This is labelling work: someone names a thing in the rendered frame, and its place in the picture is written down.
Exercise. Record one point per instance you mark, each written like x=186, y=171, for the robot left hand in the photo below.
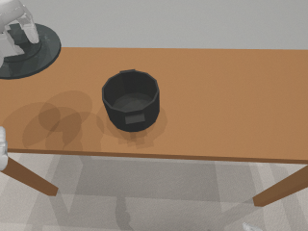
x=11, y=10

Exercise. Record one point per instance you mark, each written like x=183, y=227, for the knob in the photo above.
x=19, y=37

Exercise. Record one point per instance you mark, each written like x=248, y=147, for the table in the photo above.
x=215, y=104

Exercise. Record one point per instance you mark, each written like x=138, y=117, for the pot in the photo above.
x=132, y=100

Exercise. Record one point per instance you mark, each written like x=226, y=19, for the lid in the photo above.
x=35, y=58

